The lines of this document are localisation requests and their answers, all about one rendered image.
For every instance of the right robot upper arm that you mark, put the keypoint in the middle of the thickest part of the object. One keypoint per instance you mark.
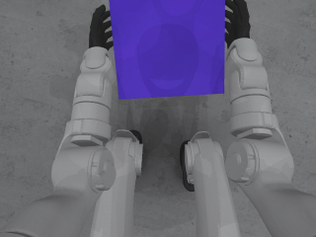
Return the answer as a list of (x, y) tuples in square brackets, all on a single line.
[(263, 170)]

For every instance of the carton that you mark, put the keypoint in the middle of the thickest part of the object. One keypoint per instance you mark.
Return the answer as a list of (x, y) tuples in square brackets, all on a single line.
[(168, 48)]

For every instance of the robot left thigh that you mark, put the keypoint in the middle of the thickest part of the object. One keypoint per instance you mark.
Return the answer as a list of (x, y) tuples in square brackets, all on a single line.
[(113, 215)]

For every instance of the left robot forearm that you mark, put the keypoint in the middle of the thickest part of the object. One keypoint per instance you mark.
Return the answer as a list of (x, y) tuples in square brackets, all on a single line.
[(92, 102)]

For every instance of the left robot upper arm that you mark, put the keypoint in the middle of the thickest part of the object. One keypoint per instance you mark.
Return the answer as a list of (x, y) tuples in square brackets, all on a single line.
[(79, 177)]

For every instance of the right robot foot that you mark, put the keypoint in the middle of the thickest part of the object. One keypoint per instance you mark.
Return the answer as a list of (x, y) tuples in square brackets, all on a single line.
[(189, 186)]

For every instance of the right robot forearm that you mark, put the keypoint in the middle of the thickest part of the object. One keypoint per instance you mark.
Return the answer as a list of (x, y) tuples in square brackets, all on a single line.
[(249, 94)]

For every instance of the robot left hand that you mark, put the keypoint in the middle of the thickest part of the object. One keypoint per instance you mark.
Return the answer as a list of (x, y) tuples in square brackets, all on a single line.
[(98, 35)]

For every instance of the robot right hand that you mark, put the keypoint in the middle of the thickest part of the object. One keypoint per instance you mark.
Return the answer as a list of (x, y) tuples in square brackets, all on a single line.
[(239, 26)]

